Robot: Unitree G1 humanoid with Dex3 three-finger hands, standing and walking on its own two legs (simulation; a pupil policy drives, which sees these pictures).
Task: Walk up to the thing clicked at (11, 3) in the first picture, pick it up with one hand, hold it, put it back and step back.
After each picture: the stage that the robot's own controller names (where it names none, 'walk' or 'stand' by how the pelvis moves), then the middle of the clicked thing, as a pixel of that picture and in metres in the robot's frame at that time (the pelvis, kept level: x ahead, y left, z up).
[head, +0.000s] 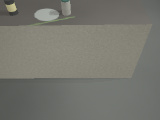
stand; (11, 6) +1.11 +0.54 -0.08
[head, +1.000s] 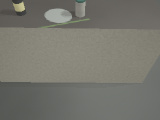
walk; (19, 5) +1.01 +0.41 -0.06
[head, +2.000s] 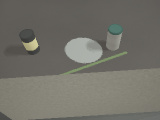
walk; (30, 42) +0.62 +0.26 -0.06
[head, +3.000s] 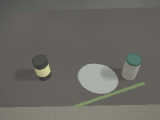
stand; (42, 68) +0.49 +0.21 -0.07
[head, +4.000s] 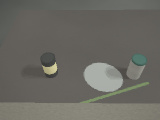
stand; (49, 65) +0.51 +0.18 -0.08
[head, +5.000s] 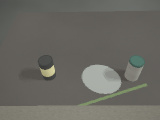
stand; (47, 68) +0.50 +0.19 -0.09
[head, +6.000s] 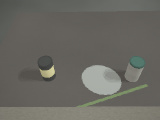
stand; (47, 68) +0.50 +0.19 -0.09
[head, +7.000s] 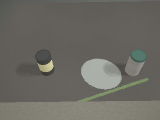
rise first; (45, 63) +0.50 +0.20 -0.08
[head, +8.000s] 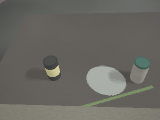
rise first; (52, 68) +0.50 +0.20 -0.08
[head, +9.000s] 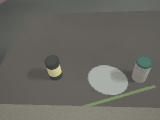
go down; (54, 68) +0.50 +0.20 -0.08
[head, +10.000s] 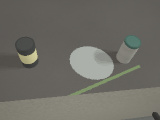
go down; (27, 53) +0.49 +0.19 -0.03
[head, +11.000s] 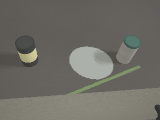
approach; (27, 52) +0.50 +0.19 -0.02
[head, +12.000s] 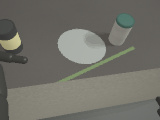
close; (9, 38) +0.52 +0.21 +0.01
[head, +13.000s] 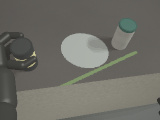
lift; (25, 55) +0.45 +0.16 +0.01
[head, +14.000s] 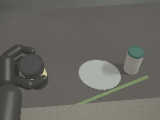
lift; (35, 73) +0.34 +0.16 +0.12
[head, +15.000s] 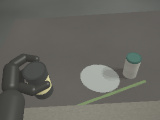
hold; (39, 81) +0.32 +0.15 +0.11
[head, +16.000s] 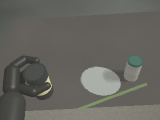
hold; (39, 82) +0.32 +0.16 +0.09
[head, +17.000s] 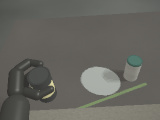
hold; (43, 85) +0.32 +0.15 +0.08
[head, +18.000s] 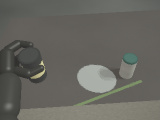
crouch; (33, 66) +0.38 +0.17 +0.11
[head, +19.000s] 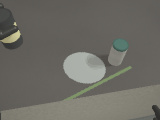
lower; (7, 30) +0.50 +0.20 +0.13
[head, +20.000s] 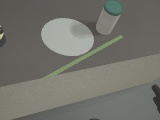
lower; out of the picture +0.53 +0.20 +0.03
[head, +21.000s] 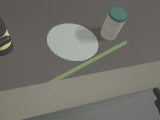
lower; out of the picture +0.51 +0.19 +0.02
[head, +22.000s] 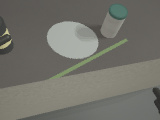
lower; out of the picture +0.51 +0.19 +0.03
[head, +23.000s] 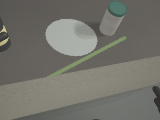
lower; out of the picture +0.52 +0.19 +0.03
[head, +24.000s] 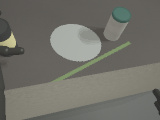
open; (3, 39) +0.50 +0.19 +0.02
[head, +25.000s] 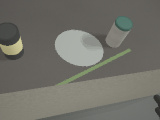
sink last; (10, 42) +0.49 +0.18 +0.01
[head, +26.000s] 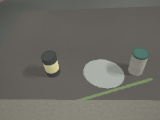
stand; (51, 64) +0.50 +0.19 -0.03
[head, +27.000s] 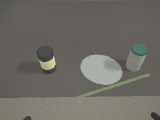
stand; (47, 60) +0.50 +0.18 -0.03
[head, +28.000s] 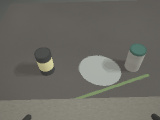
stand; (45, 62) +0.49 +0.19 -0.03
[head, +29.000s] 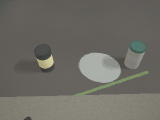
stand; (45, 59) +0.50 +0.18 -0.02
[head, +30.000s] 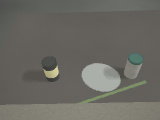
stand; (51, 69) +0.50 +0.18 -0.08
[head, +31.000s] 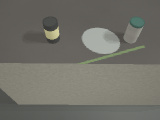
walk; (51, 30) +0.63 +0.16 -0.07
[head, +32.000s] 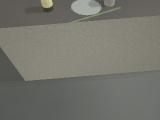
walk; (46, 1) +0.92 +0.26 -0.06
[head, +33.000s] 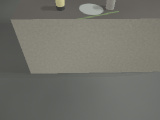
stand; (59, 1) +1.14 +0.19 -0.07
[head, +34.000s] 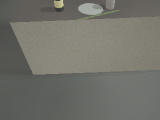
stand; (58, 2) +1.12 +0.19 -0.09
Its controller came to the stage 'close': yes
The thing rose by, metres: 0.19
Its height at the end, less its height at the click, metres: +0.00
